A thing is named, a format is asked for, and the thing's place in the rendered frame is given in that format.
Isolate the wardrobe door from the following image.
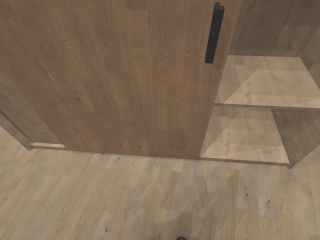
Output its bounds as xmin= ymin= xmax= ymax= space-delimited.
xmin=0 ymin=68 xmax=62 ymax=144
xmin=0 ymin=0 xmax=243 ymax=159

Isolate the handle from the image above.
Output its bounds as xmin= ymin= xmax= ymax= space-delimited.
xmin=205 ymin=2 xmax=225 ymax=64

